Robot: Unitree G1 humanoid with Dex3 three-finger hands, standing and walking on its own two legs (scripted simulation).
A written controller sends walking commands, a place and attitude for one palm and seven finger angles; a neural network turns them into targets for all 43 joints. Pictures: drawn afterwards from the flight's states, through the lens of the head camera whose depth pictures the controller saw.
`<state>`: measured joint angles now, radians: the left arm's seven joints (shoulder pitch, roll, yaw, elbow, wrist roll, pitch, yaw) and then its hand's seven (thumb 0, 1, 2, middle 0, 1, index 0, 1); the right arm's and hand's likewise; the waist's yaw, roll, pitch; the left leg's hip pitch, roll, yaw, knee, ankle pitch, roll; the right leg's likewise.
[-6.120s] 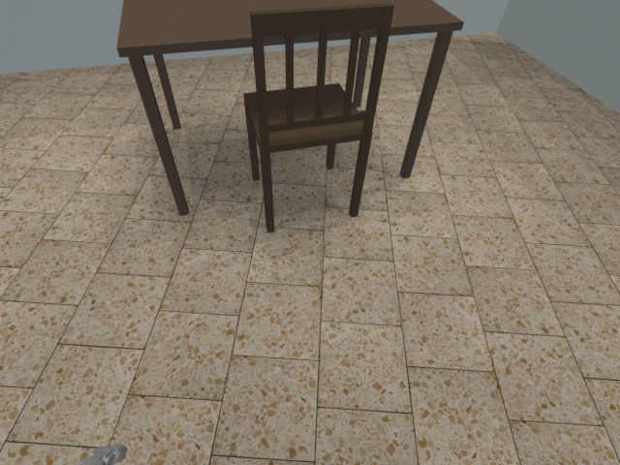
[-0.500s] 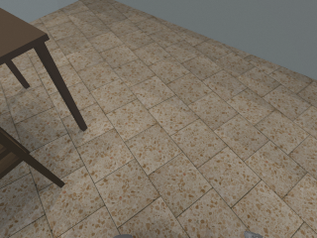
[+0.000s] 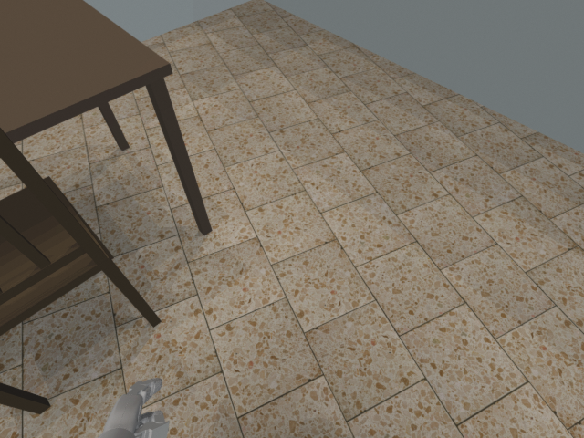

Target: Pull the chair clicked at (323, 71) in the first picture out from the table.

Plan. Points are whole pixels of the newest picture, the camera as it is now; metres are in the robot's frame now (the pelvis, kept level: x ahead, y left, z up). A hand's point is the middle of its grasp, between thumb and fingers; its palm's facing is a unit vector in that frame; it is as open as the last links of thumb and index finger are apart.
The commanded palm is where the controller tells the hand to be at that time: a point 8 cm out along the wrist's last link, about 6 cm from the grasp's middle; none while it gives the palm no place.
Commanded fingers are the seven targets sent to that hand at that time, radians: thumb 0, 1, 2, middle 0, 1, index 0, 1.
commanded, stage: turn to face it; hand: left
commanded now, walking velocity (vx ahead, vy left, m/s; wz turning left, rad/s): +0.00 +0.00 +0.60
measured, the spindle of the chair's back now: out of the picture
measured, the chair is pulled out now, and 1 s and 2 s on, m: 0.00 0.00 0.00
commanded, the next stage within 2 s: take the last steps up to it in 1.18 s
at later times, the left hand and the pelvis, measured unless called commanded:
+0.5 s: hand out of the picture -0.05 +0.22 -0.18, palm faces +0.36 -0.90 -0.26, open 7.4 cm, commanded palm none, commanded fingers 0.00 0.90 0.90 -0.20 -0.30 -0.20 -0.30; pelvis -0.01 +0.01 -0.01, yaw +20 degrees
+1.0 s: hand out of the picture -0.01 +0.28 -0.15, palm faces +0.54 -0.80 -0.25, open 7.4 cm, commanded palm none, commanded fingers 0.00 0.90 0.90 -0.20 -0.30 -0.20 -0.30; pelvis +0.00 +0.04 +0.01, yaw +34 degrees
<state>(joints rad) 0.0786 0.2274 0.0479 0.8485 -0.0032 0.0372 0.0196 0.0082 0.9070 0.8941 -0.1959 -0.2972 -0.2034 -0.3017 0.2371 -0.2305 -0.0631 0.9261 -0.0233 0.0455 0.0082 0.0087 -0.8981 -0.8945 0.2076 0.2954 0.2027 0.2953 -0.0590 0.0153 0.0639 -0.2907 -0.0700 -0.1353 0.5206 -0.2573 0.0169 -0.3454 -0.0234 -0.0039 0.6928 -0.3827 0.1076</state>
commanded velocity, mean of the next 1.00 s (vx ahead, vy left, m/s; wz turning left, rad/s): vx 0.00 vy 0.00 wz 0.52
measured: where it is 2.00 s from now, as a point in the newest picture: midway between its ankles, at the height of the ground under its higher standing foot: outside the picture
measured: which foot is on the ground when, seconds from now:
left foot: down 0.00-0.04, up 0.06-0.50, down 0.52-1.00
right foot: up 0.00-0.02, down 0.04-0.52, up 0.54-1.00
